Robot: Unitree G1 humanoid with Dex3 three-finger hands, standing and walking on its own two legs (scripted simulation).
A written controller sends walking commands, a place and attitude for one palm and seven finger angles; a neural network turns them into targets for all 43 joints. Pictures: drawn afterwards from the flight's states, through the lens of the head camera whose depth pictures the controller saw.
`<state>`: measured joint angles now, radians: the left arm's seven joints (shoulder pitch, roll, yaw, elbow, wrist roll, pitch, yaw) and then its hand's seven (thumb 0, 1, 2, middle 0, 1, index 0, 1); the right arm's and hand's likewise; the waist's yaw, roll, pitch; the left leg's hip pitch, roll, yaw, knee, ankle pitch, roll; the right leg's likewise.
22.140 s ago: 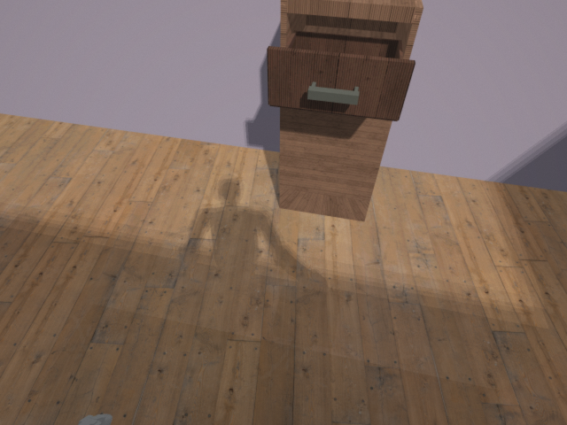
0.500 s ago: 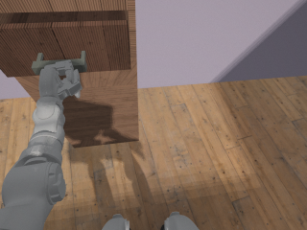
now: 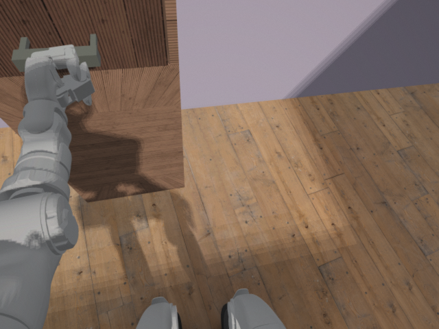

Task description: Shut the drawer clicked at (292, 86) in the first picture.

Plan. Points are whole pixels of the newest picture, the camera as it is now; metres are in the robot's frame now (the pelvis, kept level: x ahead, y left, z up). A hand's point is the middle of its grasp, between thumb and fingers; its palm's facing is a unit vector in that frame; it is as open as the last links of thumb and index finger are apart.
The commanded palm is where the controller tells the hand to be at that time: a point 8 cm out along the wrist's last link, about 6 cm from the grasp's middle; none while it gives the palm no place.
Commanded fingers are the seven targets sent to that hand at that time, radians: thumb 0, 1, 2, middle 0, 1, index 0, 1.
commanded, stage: push the drawer shut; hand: left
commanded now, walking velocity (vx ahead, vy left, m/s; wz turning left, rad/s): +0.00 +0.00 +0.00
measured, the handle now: (59, 49) +0.61 +0.22 +0.10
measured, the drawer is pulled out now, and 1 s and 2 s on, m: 0.01 0.00 0.00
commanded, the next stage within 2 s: pull the fist back off the drawer in 0.38 s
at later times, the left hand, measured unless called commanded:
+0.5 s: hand (79, 76) +0.55 +0.18 +0.09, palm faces +0.09 -1.00 -0.04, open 3.3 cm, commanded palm +0.58 +0.21 +0.10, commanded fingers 0.00 0.90 0.90 -1.40 -1.60 -1.40 -1.60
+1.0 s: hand (82, 78) +0.54 +0.18 +0.09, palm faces +0.09 -1.00 -0.03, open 3.1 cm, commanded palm +0.52 +0.21 +0.10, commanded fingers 0.00 0.90 0.90 -1.40 -1.60 -1.40 -1.60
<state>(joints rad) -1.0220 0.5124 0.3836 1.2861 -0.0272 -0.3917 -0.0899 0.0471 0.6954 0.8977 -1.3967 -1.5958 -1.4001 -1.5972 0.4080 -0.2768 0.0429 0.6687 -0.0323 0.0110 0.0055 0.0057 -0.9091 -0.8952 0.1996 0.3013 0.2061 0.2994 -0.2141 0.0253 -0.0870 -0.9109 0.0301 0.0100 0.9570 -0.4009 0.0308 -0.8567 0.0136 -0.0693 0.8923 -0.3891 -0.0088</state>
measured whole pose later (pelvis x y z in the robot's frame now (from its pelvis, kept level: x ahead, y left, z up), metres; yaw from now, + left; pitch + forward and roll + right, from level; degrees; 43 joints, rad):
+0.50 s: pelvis -0.01 +0.01 -0.01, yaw +1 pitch +23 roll -4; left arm -1.15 0.58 0.33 1.36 -0.01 -0.35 -0.08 0.02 0.55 0.92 -1.40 -1.60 -1.43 -1.60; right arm 0.43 -0.29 0.07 0.68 -0.04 -0.03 -0.01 0.00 -0.91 -0.90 0.20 0.30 0.21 0.30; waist -0.25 0.03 -0.09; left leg -1.01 0.02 -0.01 0.99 -0.38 0.04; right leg -0.93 0.01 -0.09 0.90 -0.37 0.00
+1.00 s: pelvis -0.01 +0.01 -0.01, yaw +0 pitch +23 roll -4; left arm -1.11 0.53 0.34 1.30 -0.01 -0.35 -0.06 0.01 0.61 0.91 -1.40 -1.60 -1.41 -1.60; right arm 0.44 -0.28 0.06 0.66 -0.06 0.00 0.03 0.00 -0.91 -0.90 0.20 0.30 0.21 0.30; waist -0.22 0.03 -0.09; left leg -1.00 0.02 -0.01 1.00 -0.40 0.04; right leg -0.93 0.01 -0.08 0.92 -0.38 0.00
